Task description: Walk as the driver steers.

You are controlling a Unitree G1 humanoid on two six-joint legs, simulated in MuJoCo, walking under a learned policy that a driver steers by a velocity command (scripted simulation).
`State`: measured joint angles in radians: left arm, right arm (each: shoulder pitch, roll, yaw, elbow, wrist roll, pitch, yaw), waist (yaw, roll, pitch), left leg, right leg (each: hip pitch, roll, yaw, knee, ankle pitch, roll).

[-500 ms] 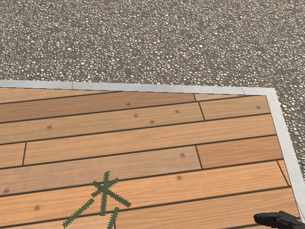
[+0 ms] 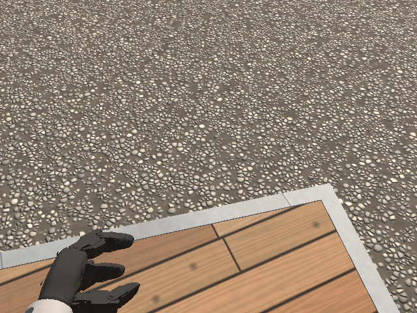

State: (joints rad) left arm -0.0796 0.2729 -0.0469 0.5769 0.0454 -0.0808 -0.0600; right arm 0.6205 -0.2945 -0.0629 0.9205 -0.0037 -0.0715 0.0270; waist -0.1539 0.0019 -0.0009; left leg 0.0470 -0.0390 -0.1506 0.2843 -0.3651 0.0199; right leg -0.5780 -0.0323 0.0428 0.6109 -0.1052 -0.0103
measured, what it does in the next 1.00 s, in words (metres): walks ahead, turning left: right foot, then left foot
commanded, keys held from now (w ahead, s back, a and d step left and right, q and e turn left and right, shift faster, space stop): q+shift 1.00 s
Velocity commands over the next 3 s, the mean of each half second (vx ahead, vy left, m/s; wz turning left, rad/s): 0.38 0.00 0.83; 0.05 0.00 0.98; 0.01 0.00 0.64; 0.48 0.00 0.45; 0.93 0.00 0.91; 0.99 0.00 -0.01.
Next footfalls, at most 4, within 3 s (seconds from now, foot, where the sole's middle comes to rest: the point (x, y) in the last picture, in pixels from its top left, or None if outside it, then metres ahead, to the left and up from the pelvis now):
0.04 right None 0.21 -0.14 -0.77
0.44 left None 0.46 0.16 -0.77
0.80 right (202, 287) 0.57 -0.03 -0.77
1.24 left None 0.36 0.12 -0.77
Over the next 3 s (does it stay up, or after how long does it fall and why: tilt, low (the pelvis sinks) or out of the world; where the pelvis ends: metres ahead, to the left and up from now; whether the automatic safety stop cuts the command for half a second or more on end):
stays up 0.07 0.89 -0.01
